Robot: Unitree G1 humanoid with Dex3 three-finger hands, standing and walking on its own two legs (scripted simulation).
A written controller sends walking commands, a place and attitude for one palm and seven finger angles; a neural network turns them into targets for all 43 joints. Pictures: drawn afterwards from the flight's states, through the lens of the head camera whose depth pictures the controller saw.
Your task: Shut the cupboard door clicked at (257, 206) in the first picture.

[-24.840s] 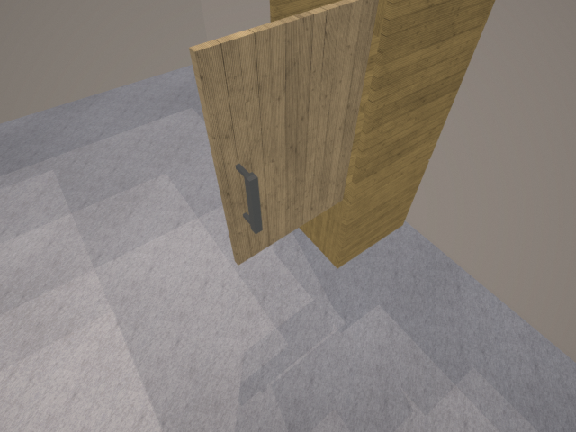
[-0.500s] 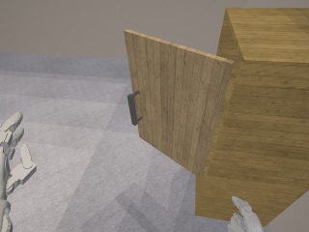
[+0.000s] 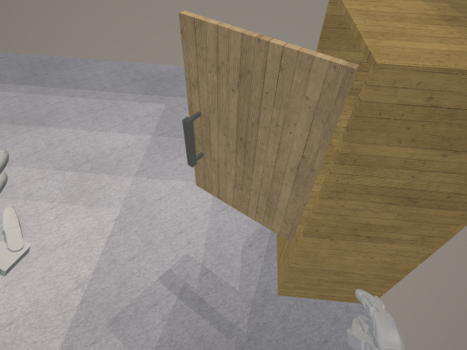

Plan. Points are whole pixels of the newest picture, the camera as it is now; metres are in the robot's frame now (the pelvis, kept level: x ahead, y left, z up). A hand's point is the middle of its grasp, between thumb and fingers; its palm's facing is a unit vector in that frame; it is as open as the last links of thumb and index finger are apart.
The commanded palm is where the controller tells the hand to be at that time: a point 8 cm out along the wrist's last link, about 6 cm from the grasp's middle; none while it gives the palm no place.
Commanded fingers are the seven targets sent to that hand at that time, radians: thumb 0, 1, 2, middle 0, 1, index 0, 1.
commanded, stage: step back with the hand held close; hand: left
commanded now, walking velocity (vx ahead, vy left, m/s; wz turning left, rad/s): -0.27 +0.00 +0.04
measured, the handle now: (194, 140) +0.68 +0.15 -0.08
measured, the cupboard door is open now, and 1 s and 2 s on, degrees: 59 59 59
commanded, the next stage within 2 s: stop stepping back and stand still in 1.28 s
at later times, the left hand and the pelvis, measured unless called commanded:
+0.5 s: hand out of the picture +0.14 +0.26 +0.17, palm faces +0.49 -0.76 -0.43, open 7.4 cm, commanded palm +0.07 +0.30 +0.18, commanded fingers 0.00 0.90 0.90 -0.20 -0.30 -0.20 -0.30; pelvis -0.06 -0.01 -0.02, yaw +2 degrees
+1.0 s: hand out of the picture +0.08 +0.24 +0.18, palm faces +0.43 -0.78 -0.45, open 7.4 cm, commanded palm +0.02 +0.28 +0.18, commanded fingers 0.00 0.90 0.90 -0.20 -0.30 -0.20 -0.30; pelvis -0.11 -0.02 +0.00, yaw +3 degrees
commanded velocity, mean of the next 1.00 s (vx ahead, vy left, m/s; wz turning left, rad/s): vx -0.37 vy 0.00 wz -0.02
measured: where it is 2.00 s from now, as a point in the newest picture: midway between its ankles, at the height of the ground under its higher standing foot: outside the picture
